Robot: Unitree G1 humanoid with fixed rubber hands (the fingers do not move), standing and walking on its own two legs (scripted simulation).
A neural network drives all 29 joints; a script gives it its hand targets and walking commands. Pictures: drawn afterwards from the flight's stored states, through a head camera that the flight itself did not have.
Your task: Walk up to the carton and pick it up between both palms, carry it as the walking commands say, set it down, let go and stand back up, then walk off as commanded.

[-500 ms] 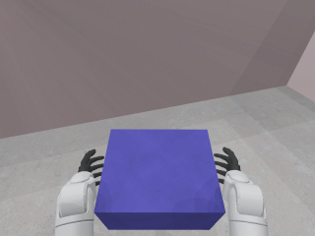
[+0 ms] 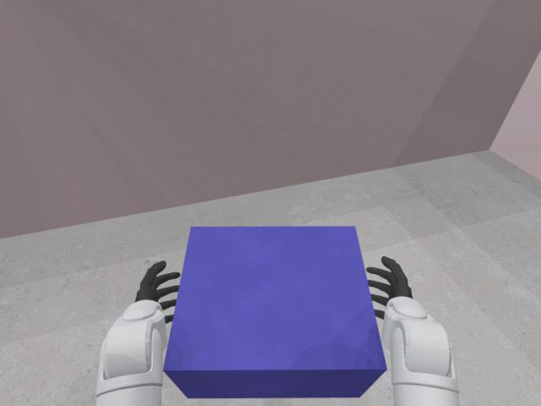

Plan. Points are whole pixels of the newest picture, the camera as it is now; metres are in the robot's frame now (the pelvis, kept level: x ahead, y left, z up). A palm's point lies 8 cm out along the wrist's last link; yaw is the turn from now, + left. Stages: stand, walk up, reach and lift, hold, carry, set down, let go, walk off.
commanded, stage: carry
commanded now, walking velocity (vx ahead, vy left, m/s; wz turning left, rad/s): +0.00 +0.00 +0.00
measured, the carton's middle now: (273, 310) +0.32 +0.00 +0.00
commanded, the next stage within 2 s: none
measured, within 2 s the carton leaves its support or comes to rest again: neither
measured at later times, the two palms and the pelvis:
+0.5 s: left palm (147, 318) +0.26 +0.18 +0.06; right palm (400, 316) +0.26 -0.18 +0.07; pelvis -0.01 +0.00 +0.00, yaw +0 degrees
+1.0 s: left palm (155, 320) +0.26 +0.17 +0.06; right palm (408, 319) +0.26 -0.19 +0.07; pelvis -0.01 -0.01 +0.00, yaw -1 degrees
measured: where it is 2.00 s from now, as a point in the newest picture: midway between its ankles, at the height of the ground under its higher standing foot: outside the picture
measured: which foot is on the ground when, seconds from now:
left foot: down 0.00-1.00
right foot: down 0.00-1.00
